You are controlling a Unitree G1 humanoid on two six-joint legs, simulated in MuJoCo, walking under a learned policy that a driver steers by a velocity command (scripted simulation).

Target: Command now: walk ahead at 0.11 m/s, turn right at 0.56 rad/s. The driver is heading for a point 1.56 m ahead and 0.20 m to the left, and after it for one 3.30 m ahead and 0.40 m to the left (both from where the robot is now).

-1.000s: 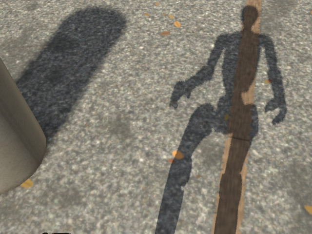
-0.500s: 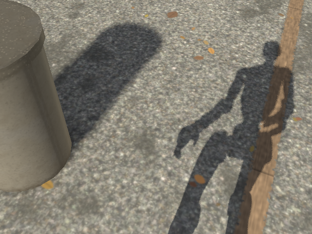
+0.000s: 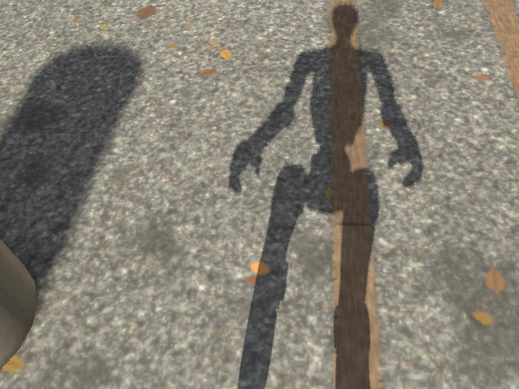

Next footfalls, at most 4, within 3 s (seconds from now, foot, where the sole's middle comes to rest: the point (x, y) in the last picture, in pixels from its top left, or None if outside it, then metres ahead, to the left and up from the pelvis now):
0.22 left None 0.10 0.15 -0.78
0.62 right None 0.34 -0.13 -0.78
1.12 left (229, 333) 0.60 0.17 -0.78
1.66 right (269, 218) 0.97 0.07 -0.78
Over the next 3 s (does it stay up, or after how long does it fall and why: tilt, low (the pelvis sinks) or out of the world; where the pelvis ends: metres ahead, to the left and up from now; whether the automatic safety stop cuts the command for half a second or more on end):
stays up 0.96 0.14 -0.01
